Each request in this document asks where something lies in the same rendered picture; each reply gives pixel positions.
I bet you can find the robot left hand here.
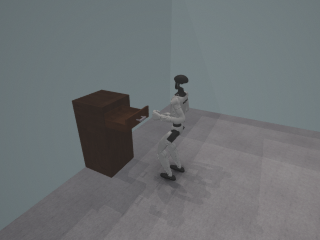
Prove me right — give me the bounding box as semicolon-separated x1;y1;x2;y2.
152;110;160;120

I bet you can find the robot left upper arm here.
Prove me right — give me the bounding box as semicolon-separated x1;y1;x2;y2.
170;96;186;123

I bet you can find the robot head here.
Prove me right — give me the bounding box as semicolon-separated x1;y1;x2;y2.
174;75;189;97

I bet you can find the drawer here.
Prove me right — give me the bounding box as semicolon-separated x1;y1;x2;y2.
104;105;149;133

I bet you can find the right robot shin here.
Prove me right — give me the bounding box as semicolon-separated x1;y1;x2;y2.
168;143;181;169

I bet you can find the cabinet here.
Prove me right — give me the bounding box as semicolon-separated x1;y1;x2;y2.
72;90;134;178

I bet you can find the robot left forearm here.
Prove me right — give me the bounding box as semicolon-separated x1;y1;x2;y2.
159;114;184;124

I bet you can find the handle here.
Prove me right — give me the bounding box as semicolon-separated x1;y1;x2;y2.
136;116;147;122

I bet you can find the robot right hand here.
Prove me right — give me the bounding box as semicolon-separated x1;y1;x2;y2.
159;112;170;121

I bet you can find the robot right upper arm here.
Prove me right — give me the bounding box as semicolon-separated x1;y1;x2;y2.
184;91;189;113

